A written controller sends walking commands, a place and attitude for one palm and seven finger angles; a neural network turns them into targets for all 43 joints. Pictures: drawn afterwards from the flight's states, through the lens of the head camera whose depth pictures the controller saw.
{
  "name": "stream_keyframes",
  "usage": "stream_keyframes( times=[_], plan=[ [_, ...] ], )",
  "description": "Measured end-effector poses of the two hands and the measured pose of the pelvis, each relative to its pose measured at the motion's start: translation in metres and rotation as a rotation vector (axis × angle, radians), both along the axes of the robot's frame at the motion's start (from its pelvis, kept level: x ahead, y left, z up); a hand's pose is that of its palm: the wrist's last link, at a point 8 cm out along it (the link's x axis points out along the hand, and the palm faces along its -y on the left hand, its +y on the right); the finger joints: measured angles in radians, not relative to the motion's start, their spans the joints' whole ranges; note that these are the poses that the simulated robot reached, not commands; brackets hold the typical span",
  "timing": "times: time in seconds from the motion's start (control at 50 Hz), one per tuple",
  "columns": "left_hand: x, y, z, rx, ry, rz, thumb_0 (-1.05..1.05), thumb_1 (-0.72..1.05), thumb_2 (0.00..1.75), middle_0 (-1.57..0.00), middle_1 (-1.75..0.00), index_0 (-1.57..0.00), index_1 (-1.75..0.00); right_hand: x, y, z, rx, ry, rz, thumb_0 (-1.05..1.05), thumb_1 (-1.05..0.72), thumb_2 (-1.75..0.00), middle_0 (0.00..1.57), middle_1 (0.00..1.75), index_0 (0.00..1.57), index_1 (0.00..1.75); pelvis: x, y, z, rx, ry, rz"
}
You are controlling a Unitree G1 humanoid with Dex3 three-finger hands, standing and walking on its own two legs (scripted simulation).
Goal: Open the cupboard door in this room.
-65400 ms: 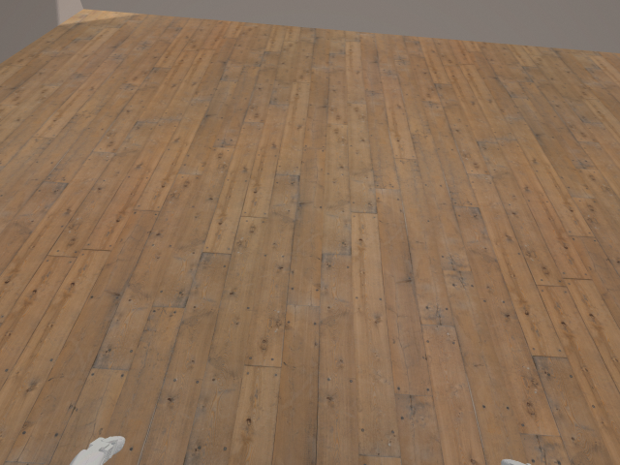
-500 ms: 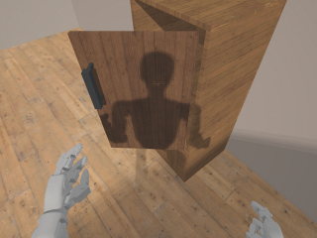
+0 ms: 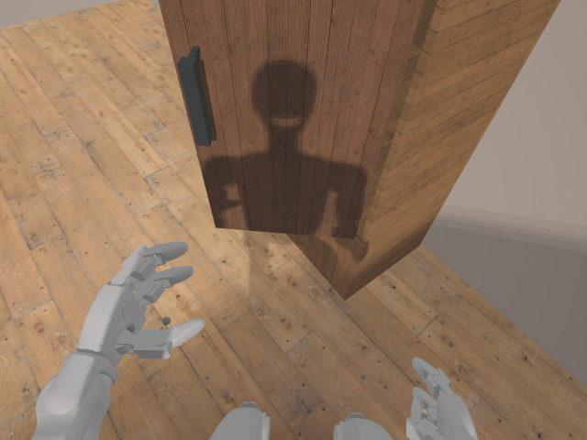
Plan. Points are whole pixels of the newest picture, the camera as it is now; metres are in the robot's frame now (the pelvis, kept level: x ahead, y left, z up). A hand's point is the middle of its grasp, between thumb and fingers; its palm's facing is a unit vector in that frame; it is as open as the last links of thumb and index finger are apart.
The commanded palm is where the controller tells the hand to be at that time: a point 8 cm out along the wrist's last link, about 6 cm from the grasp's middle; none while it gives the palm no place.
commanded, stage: raise the hand with hooked fingers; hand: left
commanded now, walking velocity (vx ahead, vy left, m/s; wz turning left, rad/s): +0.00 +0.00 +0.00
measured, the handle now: (200, 98) +0.62 +0.20 +0.11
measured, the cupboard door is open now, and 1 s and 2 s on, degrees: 49 49 49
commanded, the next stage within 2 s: move the hooked fingers beside the handle in 1.34 s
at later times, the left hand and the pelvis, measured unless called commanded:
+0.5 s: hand (95, 266) +0.29 +0.25 +0.10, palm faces +0.04 -1.00 -0.08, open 13.5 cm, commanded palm +0.27 +0.30 +0.10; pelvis +0.03 +0.01 +0.03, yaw +0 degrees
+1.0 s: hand (92, 226) +0.33 +0.26 +0.13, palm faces -0.03 -1.00 -0.03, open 14.0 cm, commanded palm +0.30 +0.31 +0.12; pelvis +0.04 -0.01 +0.04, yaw +0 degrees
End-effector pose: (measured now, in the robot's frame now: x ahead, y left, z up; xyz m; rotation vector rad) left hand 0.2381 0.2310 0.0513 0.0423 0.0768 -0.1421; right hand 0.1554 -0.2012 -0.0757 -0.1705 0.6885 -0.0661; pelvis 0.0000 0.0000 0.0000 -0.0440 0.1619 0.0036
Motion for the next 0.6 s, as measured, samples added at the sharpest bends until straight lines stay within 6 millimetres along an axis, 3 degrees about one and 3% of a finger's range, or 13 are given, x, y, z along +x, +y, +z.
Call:
stream_keyframes(
  times=[0.08,0.18,0.34,0.5,0.6],
  plan=[
    [-0.003,0.020,0.009,-0.016,0.032,0.111,0.00,0.12,0.56,-0.26,-0.80,-0.26,-0.80,-0.020,-0.007,0.008,-0.024,0.036,-0.059,0.02,-0.90,-0.90,0.20,0.30,0.21,0.30,0.007,0.007,0.010,0.007,-0.007,-0.018],
    [-0.008,0.045,0.029,0.046,-0.094,0.199,0.00,0.00,0.51,-0.27,-0.87,-0.26,-0.88,-0.021,-0.022,0.013,-0.095,0.053,-0.034,0.02,-0.90,-0.90,0.20,0.30,0.21,0.30,0.012,0.013,0.011,0.003,-0.008,-0.006],
    [0.014,0.050,0.022,0.029,-0.036,0.093,0.00,-0.19,0.43,-0.28,-0.99,-0.27,-1.00,0.010,-0.034,0.030,-0.150,-0.014,-0.038,0.02,-0.90,-0.90,0.20,0.30,0.20,0.30,0.018,0.016,0.014,-0.004,-0.013,0.000],
    [0.029,0.075,0.056,0.033,-0.118,0.180,-0.01,-0.37,0.36,-0.30,-1.11,-0.29,-1.12,0.041,-0.022,0.049,-0.119,-0.092,0.001,0.02,-0.90,-0.90,0.20,0.30,0.20,0.30,0.031,0.011,0.025,-0.004,-0.035,0.006],
    [0.039,0.083,0.057,0.029,-0.058,0.169,-0.01,-0.45,0.32,-0.30,-1.16,-0.29,-1.17,0.048,-0.018,0.045,-0.094,-0.072,0.024,0.01,-0.90,-0.90,0.20,0.30,0.20,0.30,0.034,0.008,0.028,-0.002,-0.038,0.012]
  ],
)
